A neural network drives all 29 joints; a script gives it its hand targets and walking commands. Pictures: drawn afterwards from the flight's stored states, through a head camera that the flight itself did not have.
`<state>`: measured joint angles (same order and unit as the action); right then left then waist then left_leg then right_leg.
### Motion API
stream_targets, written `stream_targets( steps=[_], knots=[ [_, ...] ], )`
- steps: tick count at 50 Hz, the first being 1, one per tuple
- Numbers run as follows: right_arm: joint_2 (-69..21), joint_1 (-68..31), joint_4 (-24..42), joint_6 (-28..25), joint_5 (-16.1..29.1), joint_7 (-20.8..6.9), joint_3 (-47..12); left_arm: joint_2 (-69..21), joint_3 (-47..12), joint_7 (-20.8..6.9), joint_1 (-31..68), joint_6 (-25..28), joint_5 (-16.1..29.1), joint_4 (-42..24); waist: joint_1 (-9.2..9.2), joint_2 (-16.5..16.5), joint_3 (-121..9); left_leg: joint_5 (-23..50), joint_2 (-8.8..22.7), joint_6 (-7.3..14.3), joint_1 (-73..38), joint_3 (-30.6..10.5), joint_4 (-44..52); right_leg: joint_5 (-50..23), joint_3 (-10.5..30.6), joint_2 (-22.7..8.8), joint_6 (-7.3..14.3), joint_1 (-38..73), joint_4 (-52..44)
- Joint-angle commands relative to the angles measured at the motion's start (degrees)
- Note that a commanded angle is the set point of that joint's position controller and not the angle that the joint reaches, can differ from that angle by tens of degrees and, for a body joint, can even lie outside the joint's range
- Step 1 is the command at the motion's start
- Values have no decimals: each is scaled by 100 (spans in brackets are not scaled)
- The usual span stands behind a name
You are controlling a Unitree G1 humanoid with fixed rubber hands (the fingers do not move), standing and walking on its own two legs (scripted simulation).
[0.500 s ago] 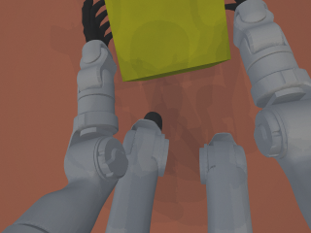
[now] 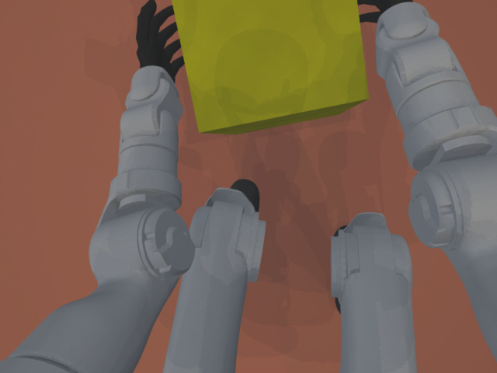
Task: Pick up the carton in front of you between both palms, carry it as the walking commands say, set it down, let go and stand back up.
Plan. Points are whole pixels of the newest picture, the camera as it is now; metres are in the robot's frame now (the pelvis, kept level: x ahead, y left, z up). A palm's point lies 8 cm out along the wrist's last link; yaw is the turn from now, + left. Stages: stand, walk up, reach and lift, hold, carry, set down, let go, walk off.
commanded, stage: set down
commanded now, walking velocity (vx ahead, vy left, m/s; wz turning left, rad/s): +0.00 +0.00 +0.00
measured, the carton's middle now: (273, 58) +0.51 +0.09 -0.27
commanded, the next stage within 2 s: let go in 1.88 s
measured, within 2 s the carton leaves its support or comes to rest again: rests again in 0.08 s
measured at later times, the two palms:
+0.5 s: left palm (155, 70) +0.47 +0.24 -0.17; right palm (385, 17) +0.55 -0.06 -0.19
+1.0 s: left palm (133, 71) +0.47 +0.27 -0.17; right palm out of the picture +0.57 -0.09 -0.17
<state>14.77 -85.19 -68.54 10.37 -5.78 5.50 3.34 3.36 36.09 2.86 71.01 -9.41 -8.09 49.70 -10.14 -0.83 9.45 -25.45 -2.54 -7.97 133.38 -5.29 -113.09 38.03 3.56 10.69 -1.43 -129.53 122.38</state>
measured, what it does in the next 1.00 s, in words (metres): stands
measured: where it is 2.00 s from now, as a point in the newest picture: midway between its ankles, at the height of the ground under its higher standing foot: (291, 262)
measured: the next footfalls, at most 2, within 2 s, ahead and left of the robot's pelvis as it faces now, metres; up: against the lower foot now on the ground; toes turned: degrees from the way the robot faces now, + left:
none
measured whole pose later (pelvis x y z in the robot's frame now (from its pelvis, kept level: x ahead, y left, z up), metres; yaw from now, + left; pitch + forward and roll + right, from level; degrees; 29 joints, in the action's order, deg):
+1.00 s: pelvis -0.01 +0.02 -0.01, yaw +1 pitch +41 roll +4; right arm 26.2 -85.7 -61.2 6.7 7.5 3.1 -8.3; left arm 12.3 18.7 8.6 70.1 -0.7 14.0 54.6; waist -9.6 1.8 14.9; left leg -23.7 -0.7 -3.3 133.0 -0.5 -115.5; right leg 37.3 3.5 3.2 -1.2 -128.7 124.9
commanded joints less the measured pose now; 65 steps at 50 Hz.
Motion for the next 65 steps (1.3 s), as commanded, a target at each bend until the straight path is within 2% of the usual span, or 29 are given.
stream_targets(
  steps=[1, 18, 24, 27, 29, 30, 31, 33, 36, 39, 42, 46, 50, 53, 56, 60, 65],
  knots=[
    [-4205, -2445, 868, -416, 295, -1152, -785, -3668, -1646, -1104, 2689, 80, 280, -44, -133, -1182, -5084, 1907, -253, 381, -3084, 1059, 13, -2035, -234, -260, 130, 1764, -1516],
    [-3271, -1798, 333, -345, -326, -1231, -216, -2851, -1055, -1053, 2391, 170, 122, 428, 180, -934, -4035, 1502, -232, 428, -2597, 951, -68, -1681, -85, -403, 281, 1341, -1437],
    [-2687, -1878, 349, -344, -351, -1177, -208, -2336, -769, -939, 2207, 243, 97, 598, 120, -928, -3984, 1357, -181, 374, -2595, 990, -150, -1607, -57, -475, 266, 1515, -1382],
    [-1719, -1981, 416, -381, -262, -985, -255, -1550, -503, -740, 1786, 370, 134, 774, 18, -898, -4084, 1337, -104, 300, -2700, 1084, -214, -1625, -36, -545, 207, 1799, -1322],
    [-221, -1860, 480, -417, -92, -652, -237, -180, -169, -381, 1121, 561, 215, 954, -67, -892, -4162, 1369, -3, 250, -2801, 1142, -210, -1564, -21, -630, 131, 2022, -1283],
    [601, -1764, 480, -456, 60, -449, -278, 629, -124, -146, 874, 687, 322, 1019, -133, -862, -4233, 1404, 53, 223, -2864, 1148, -174, -1520, 11, -685, 93, 2092, -1269],
    [1049, -1734, 403, -485, 224, -306, -385, 1103, -174, 38, 821, 799, 489, 1069, -173, -873, -4287, 1443, 98, 219, -2897, 1121, -131, -1498, 56, -747, 62, 2139, -1273],
    [1199, -1811, 323, -517, 590, -234, -656, 1351, -438, 195, 1022, 948, 891, 1103, -215, -957, -4379, 1527, 173, 278, -2911, 1075, -98, -1545, 147, -864, 54, 2194, -1261],
    [1088, -2125, 475, -606, 1086, -303, -1153, 1376, -982, 249, 1254, 1108, 1461, 1162, -340, -1171, -4636, 1814, 255, 358, -2919, 1072, -151, -1769, 212, -975, 49, 2410, -1153],
    [1014, -2346, 685, -674, 1437, -366, -1482, 1285, -1370, 264, 1248, 1182, 1845, 1119, -441, -1317, -5112, 2186, 309, 399, -3139, 1070, -185, -2068, 168, -1025, 20, 2720, -1044],
    [1201, -2301, 887, -659, 1534, -333, -1499, 1314, -1527, 326, 1075, 1171, 2068, 886, -396, -1349, -5775, 2410, 315, 404, -3528, 1036, -135, -2223, 51, -1052, 15, 3076, -996],
    [1442, -2084, 1221, -556, 1407, -235, -1223, 1377, -1690, 481, 784, 1063, 2284, 341, -249, -1363, -6759, 2523, 236, 432, -4180, 1013, 45, -2131, -175, -1006, 37, 3458, -1042],
    [1593, -1897, 1692, -389, 1239, -208, -868, 1483, -1676, 711, 453, 850, 2163, -555, -273, -1242, -7653, 2477, 100, 456, -4951, 1110, 369, -1824, -402, -841, 94, 3764, -1237],
    [1681, -1647, 1695, -174, 1122, -272, -583, 1495, -1569, 860, 287, 590, 1866, -1130, -338, -1002, -7398, 2068, 19, 439, -5152, 1156, 747, -1312, -498, -718, 173, 3556, -1535],
    [1622, -1427, 1307, -75, 1061, -408, -397, 1253, -1576, 893, 282, 402, 1642, -1229, -336, -727, -6511, 1644, 0, 394, -5006, 1115, 1086, -796, -503, -671, 240, 2957, -1843],
    [1573, -1260, 926, -123, 978, -573, -229, 925, -1650, 834, 301, 314, 1515, -1278, -293, -474, -6120, 1528, 4, 335, -5064, 1086, 1390, -666, -473, -644, 292, 2601, -2164],
    [1674, -1131, 889, -147, 776, -661, -19, 757, -1623, 776, 69, 214, 1456, -1383, -261, -506, -6366, 1598, -31, 284, -5362, 1092, 1752, -743, -509, -608, 285, 2796, -2586]
  ],
)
